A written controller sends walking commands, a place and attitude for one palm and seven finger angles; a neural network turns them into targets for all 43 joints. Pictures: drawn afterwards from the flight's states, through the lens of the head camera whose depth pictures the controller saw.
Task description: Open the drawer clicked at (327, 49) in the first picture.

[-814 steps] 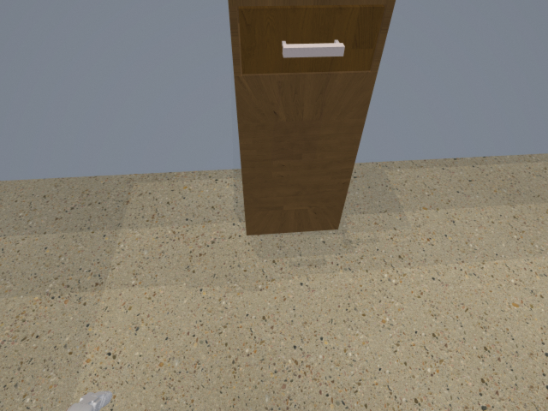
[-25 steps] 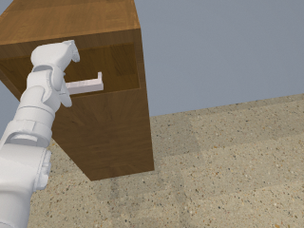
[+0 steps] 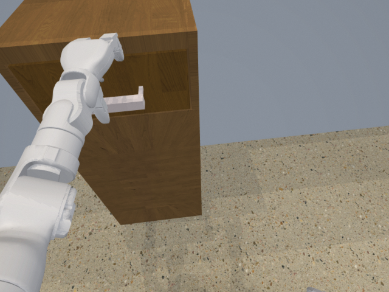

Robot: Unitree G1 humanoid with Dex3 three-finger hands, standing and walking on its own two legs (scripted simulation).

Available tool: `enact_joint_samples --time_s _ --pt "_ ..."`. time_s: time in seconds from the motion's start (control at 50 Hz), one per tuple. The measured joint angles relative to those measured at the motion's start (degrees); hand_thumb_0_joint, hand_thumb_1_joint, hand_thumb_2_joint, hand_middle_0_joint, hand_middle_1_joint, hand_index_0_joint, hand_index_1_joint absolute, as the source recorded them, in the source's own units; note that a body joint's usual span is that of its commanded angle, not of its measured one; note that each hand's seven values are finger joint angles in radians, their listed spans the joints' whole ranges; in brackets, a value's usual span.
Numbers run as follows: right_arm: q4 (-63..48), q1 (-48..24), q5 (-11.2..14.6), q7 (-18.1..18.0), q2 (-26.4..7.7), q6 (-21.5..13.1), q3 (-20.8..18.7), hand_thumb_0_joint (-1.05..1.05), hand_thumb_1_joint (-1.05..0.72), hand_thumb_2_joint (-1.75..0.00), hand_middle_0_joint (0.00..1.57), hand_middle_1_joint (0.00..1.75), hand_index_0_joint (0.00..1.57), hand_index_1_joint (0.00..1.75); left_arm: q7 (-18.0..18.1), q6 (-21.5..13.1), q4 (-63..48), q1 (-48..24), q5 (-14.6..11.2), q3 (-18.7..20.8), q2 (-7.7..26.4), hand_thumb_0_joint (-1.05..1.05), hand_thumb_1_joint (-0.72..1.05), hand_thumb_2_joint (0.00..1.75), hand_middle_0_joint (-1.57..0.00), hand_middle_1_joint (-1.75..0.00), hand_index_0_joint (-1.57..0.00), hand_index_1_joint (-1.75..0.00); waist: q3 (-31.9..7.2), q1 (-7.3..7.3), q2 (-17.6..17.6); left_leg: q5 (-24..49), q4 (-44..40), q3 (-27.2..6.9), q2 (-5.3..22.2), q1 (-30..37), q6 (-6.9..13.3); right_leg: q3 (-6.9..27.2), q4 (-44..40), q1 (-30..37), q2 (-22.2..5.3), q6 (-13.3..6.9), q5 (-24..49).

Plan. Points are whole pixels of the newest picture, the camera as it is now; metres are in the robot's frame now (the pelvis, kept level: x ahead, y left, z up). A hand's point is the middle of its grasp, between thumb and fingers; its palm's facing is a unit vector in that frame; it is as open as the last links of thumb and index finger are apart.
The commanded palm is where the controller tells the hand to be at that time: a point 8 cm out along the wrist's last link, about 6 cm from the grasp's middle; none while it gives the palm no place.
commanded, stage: move the hooked fingers above the handle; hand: left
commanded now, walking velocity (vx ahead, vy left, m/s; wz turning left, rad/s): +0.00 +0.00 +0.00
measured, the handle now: (109, 98) +0.53 +0.21 +0.10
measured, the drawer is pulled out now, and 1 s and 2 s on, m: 0.00 0.00 0.00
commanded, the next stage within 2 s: lower the fingers behind the handle in 0.08 s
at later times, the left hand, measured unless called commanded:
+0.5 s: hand (88, 108) +0.46 +0.23 +0.14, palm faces +0.01 -0.02 -1.00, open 13.8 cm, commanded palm +0.46 +0.23 +0.20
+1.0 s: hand (103, 116) +0.48 +0.21 +0.10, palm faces -0.03 -0.03 -1.00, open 13.8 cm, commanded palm +0.46 +0.23 +0.16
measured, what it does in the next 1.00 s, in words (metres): stands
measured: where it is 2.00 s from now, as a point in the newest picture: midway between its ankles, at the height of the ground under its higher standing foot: outside the picture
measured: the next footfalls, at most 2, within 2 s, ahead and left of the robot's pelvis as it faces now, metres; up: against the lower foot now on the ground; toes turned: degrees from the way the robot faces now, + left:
none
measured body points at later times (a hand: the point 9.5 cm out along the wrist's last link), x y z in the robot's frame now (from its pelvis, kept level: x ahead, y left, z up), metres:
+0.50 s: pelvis +0.00 -0.01 +0.00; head +0.05 -0.02 +0.44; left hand +0.46 +0.23 +0.19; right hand +0.06 -0.30 -0.13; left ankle -0.02 +0.10 -0.73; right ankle -0.02 -0.12 -0.73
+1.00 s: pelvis +0.00 +0.00 -0.01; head +0.06 -0.01 +0.44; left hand +0.47 +0.21 +0.15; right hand +0.06 -0.27 -0.14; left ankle -0.02 +0.10 -0.73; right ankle -0.02 -0.12 -0.73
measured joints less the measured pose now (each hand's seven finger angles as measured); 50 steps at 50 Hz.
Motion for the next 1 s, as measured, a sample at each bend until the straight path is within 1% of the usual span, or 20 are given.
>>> enact_joint_samples --time_s 0.06,0.12,0.16,0.22,0.28,0.36,0.4,0.44,0.5,0.54,0.58,0.62,0.64,0.72,0.76,0.8,0.84,0.9,0.96,1.0 --pt "0.0 -0.1 0.2 0.0 0.5 1.2 1.1 0.00 -0.90 -0.90 0.20 0.30 0.20 0.30 -0.2 2.3 2.0 -0.7 1.0 0.9 -0.6 0.00 -0.49 0.30 -0.41 -1.28 -0.36 -1.26 -0.5 -0.05 0.8 0.2 -0.6 0.7 0.1 0.5 0.1 0.7 -0.2 0.0 0.1 0.1 0.2" --pt "-0.4 -0.1 0.7 -0.5 1.1 2.2 2.0 0.00 -0.90 -0.90 0.20 0.30 0.20 0.30 -1.5 4.3 4.1 -1.4 1.7 1.0 -0.1 0.00 -0.49 0.30 -0.39 -1.26 -0.37 -1.28 -0.6 -0.52 1.1 0.4 -1.1 1.3 0.2 1.1 0.0 1.3 -0.2 0.2 0.2 0.1 0.4" --pt "-0.9 0.1 0.9 -1.0 1.4 2.5 2.4 0.00 -0.90 -0.90 0.20 0.30 0.21 0.30 -2.9 4.9 5.0 -1.3 2.1 1.8 0.7 0.00 -0.49 0.30 -0.38 -1.26 -0.37 -1.28 -0.4 -0.92 1.0 0.6 -1.5 1.6 0.4 1.6 -0.1 1.6 -0.3 0.4 0.4 0.1 0.5" --pt "-1.9 1.0 1.1 -1.7 1.3 2.6 2.5 0.00 -0.90 -0.90 0.20 0.30 0.21 0.30 -4.9 4.6 5.7 0.0 2.5 2.1 2.7 0.00 -0.49 0.30 -0.36 -1.24 -0.35 -1.26 -0.2 -1.34 0.7 0.7 -1.7 1.7 0.7 1.9 -0.3 1.7 -0.3 0.6 0.7 -0.2 0.6" --pt "-2.7 2.2 1.3 -2.2 0.8 2.3 1.9 0.00 -0.90 -0.90 0.20 0.30 0.21 0.30 -6.7 2.9 5.3 2.6 2.3 2.6 4.7 0.00 -0.49 0.30 -0.34 -1.23 -0.34 -1.24 0.3 -1.29 0.2 0.7 -1.5 1.6 0.9 1.8 -0.4 1.6 -0.3 0.6 1.0 -0.4 0.7" --pt "-2.7 3.8 1.0 -2.5 -0.2 1.1 0.2 0.00 -0.90 -0.90 0.20 0.30 0.21 0.30 -7.8 -1.5 1.8 6.3 1.5 2.1 6.2 0.00 -0.49 0.30 -0.33 -1.21 -0.33 -1.22 1.5 -0.54 -0.6 0.4 -0.3 0.6 1.0 0.6 -0.6 0.5 0.1 0.2 1.0 -0.7 0.4" --pt "-2.3 4.5 0.6 -2.6 -0.7 0.6 -0.9 0.00 -0.90 -0.90 0.20 0.30 0.21 0.30 -7.2 -4.5 -1.5 8.3 1.2 2.2 6.3 0.00 -0.49 0.30 -0.32 -1.21 -0.32 -1.22 1.9 0.06 -1.0 0.2 0.4 0.0 1.1 -0.1 -0.6 0.0 0.3 -0.2 1.0 -0.8 0.3" --pt "-1.6 4.9 0.2 -2.5 -1.0 0.1 -1.9 0.00 -0.90 -0.90 0.20 0.30 0.20 0.30 -5.5 -6.6 -4.4 9.4 0.9 1.9 6.1 0.00 -0.49 0.30 -0.32 -1.21 -0.32 -1.21 1.9 0.49 -1.3 -0.1 1.2 -0.6 1.0 -0.9 -0.7 -0.6 0.6 -0.6 1.0 -0.8 0.1" --pt "-0.2 4.7 0.0 -2.0 -1.4 -0.4 -2.6 0.00 -0.90 -0.90 0.20 0.30 0.20 0.30 -2.1 -8.0 -5.6 8.9 0.3 1.7 5.4 0.00 -0.49 0.30 -0.32 -1.21 -0.32 -1.21 1.6 0.60 -1.5 -0.6 2.3 -1.3 0.8 -2.0 -0.6 -1.3 1.2 -1.2 0.8 -0.7 -0.4" --pt "0.5 4.0 0.0 -1.4 -1.5 -0.6 -2.6 0.00 -0.90 -0.90 0.20 0.30 0.20 0.30 0.2 -6.7 -4.1 7.3 0.2 1.3 4.7 0.00 -0.49 0.30 -0.32 -1.21 -0.32 -1.20 1.3 0.36 -1.5 -0.8 2.8 -1.4 0.7 -2.7 -0.6 -1.5 1.5 -1.7 0.7 -0.7 -0.6" --pt "0.9 3.3 0.0 -0.7 -1.3 -0.7 -2.4 0.00 -0.90 -0.90 0.20 0.30 0.20 0.30 1.9 -4.4 -1.6 5.4 0.6 1.2 4.1 0.00 -0.49 0.30 -0.32 -1.20 -0.32 -1.20 0.8 -0.02 -1.5 -0.9 3.0 -1.4 0.6 -3.3 -0.5 -1.4 1.7 -2.3 0.6 -0.6 -0.7" --pt "0.9 2.6 0.0 -0.2 -1.1 -0.6 -2.0 0.00 -0.90 -0.90 0.20 0.30 0.20 0.30 2.7 -1.5 1.0 3.8 1.2 1.0 3.6 0.00 -0.49 0.30 -0.32 -1.21 -0.32 -1.20 0.4 -0.40 -1.2 -1.0 3.0 -1.1 0.6 -3.8 -0.4 -1.1 1.9 -2.9 0.5 -0.5 -0.7" --pt "0.7 2.6 0.0 0.0 -0.9 -0.6 -2.0 0.00 -0.90 -0.90 0.20 0.30 0.20 0.30 2.9 -0.4 1.4 3.4 1.3 0.8 3.1 0.00 -0.49 0.30 -0.33 -1.22 -0.33 -1.22 0.2 -0.32 -0.9 -1.0 3.0 -0.9 0.5 -3.8 -0.4 -1.0 1.9 -3.1 0.5 -0.4 -0.7" --pt "0.2 2.4 0.0 0.3 0.0 0.5 -1.0 0.00 -0.90 -0.90 0.20 0.30 0.20 0.30 1.7 2.6 2.6 3.2 1.7 0.8 1.9 0.00 -0.49 0.30 -0.35 -1.23 -0.35 -1.26 -0.9 -0.09 0.0 -1.1 2.7 -0.3 0.4 -3.4 -0.1 -0.4 1.9 -3.0 0.4 -0.1 -0.8" --pt "-0.2 2.3 0.2 0.2 0.5 1.0 -0.4 0.00 -0.90 -0.90 0.20 0.30 0.20 0.30 0.3 3.4 4.2 3.1 1.8 0.3 1.6 0.00 -0.49 0.30 -0.34 -1.23 -0.34 -1.26 -1.1 -0.32 0.2 -1.2 2.6 -0.1 0.4 -2.9 0.0 -0.2 2.0 -2.6 0.4 0.0 -0.9" --pt "-0.6 2.0 0.4 -0.1 1.0 1.3 0.3 0.00 -0.90 -0.90 0.20 0.30 0.20 0.30 -1.2 3.4 6.1 3.2 1.8 0.1 1.7 0.00 -0.49 0.30 -0.34 -1.22 -0.34 -1.25 -1.0 -0.75 0.2 -1.3 2.6 0.1 0.4 -2.6 0.0 0.0 2.2 -2.5 0.4 0.0 -1.1" --pt "-1.3 1.9 0.5 -0.4 1.5 1.3 0.7 0.00 -0.90 -0.90 0.20 0.30 0.21 0.30 -2.5 2.3 6.5 3.9 1.7 0.5 1.9 0.00 -0.49 0.30 -0.33 -1.22 -0.33 -1.24 -0.5 -1.13 -0.1 -1.4 2.7 0.3 0.4 -2.6 0.0 0.2 2.5 -2.7 0.4 0.0 -1.1" --pt "-2.4 2.5 0.0 -0.9 1.9 0.8 0.5 0.00 -0.90 -0.90 0.20 0.30 0.21 0.30 -3.0 -1.6 4.2 6.3 2.0 1.8 2.2 0.00 -0.49 0.30 -0.33 -1.21 -0.33 -1.23 0.1 -1.26 -0.5 -1.6 3.2 0.4 0.6 -3.4 0.0 0.4 3.0 -3.5 0.5 -0.1 -1.2" --pt "-2.7 3.4 -0.6 -1.0 1.8 0.3 -0.3 0.00 -0.90 -0.90 0.20 0.30 0.21 0.30 -0.9 -5.6 0.7 8.7 2.7 2.9 2.1 0.00 -0.49 0.30 -0.32 -1.21 -0.32 -1.22 0.2 -0.95 -0.8 -2.0 4.3 0.4 0.7 -4.7 0.0 0.3 3.8 -4.6 0.6 -0.1 -1.6" --pt "-2.2 3.9 -0.9 -0.7 1.6 -0.1 -1.0 0.00 -0.90 -0.90 0.20 0.30 0.21 0.30 1.7 -7.0 -0.7 9.5 3.2 3.6 1.8 0.00 -0.49 0.30 -0.32 -1.21 -0.32 -1.21 0.1 -0.69 -0.8 -2.4 5.1 0.2 0.7 -5.6 0.0 0.2 4.4 -5.5 0.6 -0.1 -1.9"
